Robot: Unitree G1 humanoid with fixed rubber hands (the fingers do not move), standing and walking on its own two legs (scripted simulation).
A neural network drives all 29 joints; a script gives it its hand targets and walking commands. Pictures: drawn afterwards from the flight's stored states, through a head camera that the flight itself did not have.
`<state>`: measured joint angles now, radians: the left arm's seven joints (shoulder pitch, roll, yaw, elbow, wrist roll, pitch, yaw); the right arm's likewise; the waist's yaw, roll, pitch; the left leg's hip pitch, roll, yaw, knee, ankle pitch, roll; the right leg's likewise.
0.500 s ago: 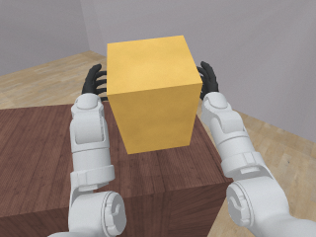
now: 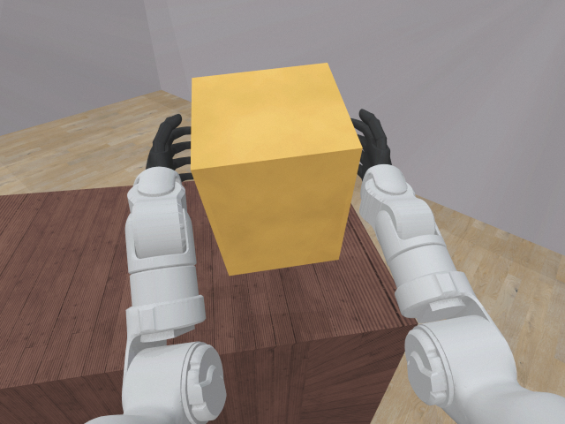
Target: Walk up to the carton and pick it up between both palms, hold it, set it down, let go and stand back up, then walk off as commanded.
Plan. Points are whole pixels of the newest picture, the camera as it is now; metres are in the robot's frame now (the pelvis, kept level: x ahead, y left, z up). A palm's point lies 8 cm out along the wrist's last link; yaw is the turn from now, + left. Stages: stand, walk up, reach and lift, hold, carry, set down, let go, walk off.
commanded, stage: hold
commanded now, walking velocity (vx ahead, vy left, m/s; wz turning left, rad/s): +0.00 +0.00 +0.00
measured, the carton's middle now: (273, 179) +0.42 +0.00 +0.19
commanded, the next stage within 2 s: none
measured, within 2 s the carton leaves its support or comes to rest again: neither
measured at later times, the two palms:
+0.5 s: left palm (164, 175) +0.35 +0.15 +0.24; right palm (374, 167) +0.37 -0.13 +0.23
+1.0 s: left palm (165, 175) +0.36 +0.14 +0.24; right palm (374, 167) +0.37 -0.13 +0.23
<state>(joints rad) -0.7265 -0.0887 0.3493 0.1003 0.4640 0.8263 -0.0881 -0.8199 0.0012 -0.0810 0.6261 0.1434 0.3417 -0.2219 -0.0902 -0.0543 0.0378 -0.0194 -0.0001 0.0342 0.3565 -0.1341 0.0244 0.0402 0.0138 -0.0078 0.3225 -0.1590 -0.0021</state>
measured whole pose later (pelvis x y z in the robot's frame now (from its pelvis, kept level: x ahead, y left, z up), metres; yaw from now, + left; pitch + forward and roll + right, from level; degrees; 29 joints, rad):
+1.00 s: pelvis +0.00 +0.00 +0.00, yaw +0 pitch -12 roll -1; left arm -0.73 -0.09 0.35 0.11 0.46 0.83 -0.09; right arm -0.82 0.00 -0.08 0.63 0.14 0.34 -0.22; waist -0.09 -0.05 0.04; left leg -0.02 0.00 0.03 0.35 -0.13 0.02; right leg 0.04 0.01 -0.01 0.32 -0.16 0.00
